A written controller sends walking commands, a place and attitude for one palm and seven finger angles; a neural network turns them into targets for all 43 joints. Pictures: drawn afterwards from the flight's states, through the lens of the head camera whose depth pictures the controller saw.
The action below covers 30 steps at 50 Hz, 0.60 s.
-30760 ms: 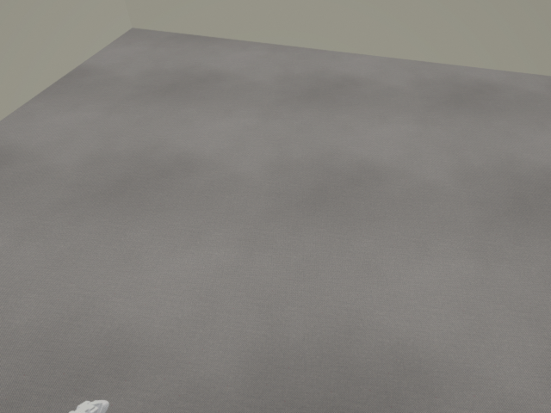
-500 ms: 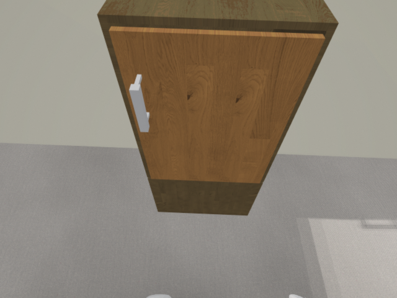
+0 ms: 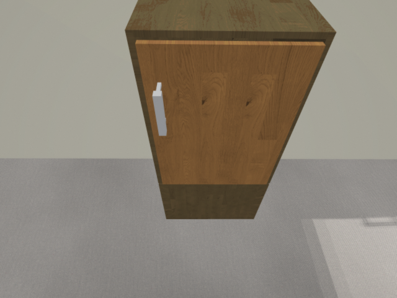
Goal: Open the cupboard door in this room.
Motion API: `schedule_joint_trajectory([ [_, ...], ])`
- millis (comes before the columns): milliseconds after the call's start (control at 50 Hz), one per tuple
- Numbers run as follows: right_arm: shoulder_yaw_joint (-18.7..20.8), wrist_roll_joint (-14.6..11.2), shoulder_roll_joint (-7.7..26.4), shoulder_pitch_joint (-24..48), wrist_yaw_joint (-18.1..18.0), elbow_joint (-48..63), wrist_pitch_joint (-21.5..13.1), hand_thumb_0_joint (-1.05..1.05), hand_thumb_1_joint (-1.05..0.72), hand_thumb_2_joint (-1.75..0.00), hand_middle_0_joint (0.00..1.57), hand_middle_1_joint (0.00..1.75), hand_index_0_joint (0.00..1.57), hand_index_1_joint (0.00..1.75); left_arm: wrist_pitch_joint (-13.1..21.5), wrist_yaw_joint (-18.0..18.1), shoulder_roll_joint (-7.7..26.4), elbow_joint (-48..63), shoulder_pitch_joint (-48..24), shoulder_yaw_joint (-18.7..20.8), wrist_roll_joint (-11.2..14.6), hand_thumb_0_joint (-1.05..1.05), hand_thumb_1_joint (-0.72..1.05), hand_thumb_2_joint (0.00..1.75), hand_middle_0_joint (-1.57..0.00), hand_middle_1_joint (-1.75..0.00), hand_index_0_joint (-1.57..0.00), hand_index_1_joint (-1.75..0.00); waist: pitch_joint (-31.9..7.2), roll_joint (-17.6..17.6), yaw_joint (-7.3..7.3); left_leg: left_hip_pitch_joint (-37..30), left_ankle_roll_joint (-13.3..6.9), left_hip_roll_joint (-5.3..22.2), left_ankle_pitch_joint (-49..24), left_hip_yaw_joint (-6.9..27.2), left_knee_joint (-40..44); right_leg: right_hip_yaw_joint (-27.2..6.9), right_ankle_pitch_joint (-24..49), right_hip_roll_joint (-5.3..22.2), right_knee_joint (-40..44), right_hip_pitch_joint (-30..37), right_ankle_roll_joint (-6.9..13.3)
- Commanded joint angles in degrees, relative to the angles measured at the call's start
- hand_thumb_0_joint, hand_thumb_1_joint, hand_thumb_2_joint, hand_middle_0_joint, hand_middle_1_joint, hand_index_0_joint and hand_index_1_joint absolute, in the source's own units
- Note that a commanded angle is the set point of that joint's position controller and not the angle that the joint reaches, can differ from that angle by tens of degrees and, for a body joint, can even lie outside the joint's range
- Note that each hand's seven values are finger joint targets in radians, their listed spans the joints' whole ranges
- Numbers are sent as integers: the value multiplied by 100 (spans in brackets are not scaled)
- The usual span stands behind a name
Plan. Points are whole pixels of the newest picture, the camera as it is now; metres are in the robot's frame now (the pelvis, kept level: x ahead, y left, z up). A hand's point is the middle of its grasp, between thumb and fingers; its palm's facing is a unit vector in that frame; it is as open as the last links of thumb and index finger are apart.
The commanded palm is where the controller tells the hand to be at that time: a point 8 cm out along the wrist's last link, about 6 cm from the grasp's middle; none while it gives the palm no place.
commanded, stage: come to a stop and stand still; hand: left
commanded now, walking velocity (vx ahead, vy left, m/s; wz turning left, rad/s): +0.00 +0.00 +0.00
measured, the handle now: (161, 109) +0.56 +0.14 +0.05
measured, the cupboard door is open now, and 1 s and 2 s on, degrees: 0 0 0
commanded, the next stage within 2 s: look again from close up in 1.28 s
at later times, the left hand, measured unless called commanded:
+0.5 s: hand out of the picture +0.00 +0.17 -0.16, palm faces -0.03 -0.97 -0.24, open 7.4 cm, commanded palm none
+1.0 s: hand out of the picture +0.08 +0.14 -0.16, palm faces -0.04 -0.96 -0.28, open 7.4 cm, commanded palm none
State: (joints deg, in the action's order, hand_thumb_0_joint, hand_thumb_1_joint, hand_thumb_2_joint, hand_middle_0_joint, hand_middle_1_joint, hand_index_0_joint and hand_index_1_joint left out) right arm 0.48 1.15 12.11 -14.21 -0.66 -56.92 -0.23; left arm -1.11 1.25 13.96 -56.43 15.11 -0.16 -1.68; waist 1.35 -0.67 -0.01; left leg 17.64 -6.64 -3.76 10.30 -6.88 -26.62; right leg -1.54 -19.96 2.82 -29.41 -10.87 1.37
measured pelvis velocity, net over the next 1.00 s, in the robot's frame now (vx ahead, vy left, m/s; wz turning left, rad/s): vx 0.03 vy -0.07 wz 0.00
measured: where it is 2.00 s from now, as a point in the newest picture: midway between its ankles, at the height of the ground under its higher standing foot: outside the picture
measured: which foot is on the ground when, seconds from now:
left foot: down 0.00-1.00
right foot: down 0.00-1.00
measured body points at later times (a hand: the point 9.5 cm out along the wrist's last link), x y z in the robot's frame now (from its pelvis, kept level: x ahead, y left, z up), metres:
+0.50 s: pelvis +0.00 -0.04 +0.01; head +0.02 -0.04 +0.46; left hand +0.00 +0.22 -0.15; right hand +0.08 -0.30 -0.14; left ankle +0.05 +0.05 -0.73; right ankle -0.04 -0.16 -0.73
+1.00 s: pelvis +0.03 -0.07 +0.01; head +0.04 -0.08 +0.46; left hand +0.08 +0.19 -0.14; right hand +0.08 -0.33 -0.14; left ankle +0.05 +0.05 -0.73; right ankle -0.04 -0.16 -0.73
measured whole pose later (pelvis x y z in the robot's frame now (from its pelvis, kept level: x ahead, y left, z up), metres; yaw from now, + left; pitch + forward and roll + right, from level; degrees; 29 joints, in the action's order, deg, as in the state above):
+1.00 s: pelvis +0.03 -0.07 +0.01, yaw +0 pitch +0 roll +1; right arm -0.8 0.6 14.6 -9.8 -1.0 -63.7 -1.0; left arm 1.0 1.0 15.0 -61.1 11.9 -1.3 -0.9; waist 1.1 0.5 0.2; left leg 12.8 -0.3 0.7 11.0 -4.5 -23.8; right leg -0.2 -18.6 -1.9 -23.3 -4.6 2.4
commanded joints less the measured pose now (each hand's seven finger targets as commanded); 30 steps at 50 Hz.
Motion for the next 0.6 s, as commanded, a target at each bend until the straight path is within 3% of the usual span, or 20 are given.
schedule_joint_trajectory([
  [0,230,-30,1099,165,-43,292,-143,0,-90,-90,20,30,20,30,111,38,683,107,346,152,19,0,90,90,-20,-30,-20,-30,25,5,-96,-239,194,1234,1896,1803,1548,-64,-244,-1,334,-365,182],
  [280,186,-70,1237,333,-16,-36,-181,0,-90,-90,20,30,20,30,211,1,849,-295,389,68,38,0,90,90,-20,-30,-20,-30,-32,1,-43,-708,265,1123,1113,1444,1321,-304,92,204,772,-467,135],
  [440,115,-96,1133,426,-27,-167,-234,0,-90,-90,20,30,20,30,300,23,878,-357,214,34,60,0,90,90,-20,-30,-20,-30,-176,211,-1,-1018,314,1036,-433,1074,693,-502,909,369,988,-350,105],
  [580,67,-88,1107,510,-36,-249,-223,0,-90,-90,20,30,20,30,307,37,915,-349,83,33,78,0,90,90,-20,-30,-20,-30,-143,142,-15,-956,364,1031,-622,1024,582,-527,1161,373,995,-203,99],
])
